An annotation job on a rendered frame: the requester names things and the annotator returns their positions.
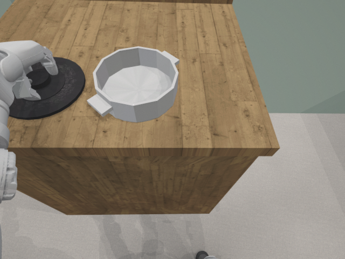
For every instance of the pot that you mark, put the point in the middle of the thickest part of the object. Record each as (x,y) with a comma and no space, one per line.
(135,84)

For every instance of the table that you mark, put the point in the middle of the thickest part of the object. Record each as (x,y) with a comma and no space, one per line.
(183,162)

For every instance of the knob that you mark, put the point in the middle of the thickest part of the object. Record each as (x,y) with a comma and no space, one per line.
(40,78)

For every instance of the lid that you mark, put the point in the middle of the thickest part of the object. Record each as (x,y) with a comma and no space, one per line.
(63,90)

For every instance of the robot left forearm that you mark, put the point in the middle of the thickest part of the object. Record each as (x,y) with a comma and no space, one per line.
(11,68)

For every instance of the robot left upper arm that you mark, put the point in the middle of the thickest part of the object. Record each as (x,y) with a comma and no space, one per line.
(8,179)

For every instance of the robot left hand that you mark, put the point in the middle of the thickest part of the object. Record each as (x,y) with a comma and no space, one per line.
(29,53)

